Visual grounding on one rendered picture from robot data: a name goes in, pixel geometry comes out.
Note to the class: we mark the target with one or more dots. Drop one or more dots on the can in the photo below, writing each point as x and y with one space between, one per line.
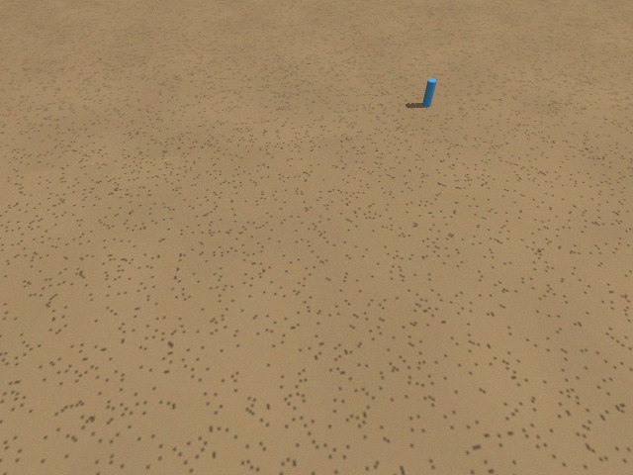
431 83

